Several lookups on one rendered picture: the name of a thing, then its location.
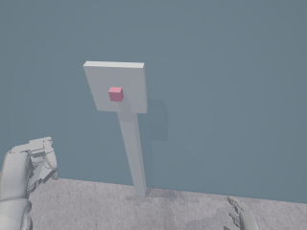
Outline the left robot hand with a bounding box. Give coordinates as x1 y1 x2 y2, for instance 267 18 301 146
0 136 59 201

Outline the robot left forearm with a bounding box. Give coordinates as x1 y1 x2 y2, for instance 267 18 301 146
0 198 34 230

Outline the right robot hand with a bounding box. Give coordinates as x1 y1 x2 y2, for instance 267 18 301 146
224 195 260 230

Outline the button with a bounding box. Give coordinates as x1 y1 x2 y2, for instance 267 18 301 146
108 87 124 102

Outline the panel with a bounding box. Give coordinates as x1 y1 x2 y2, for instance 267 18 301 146
83 61 148 197

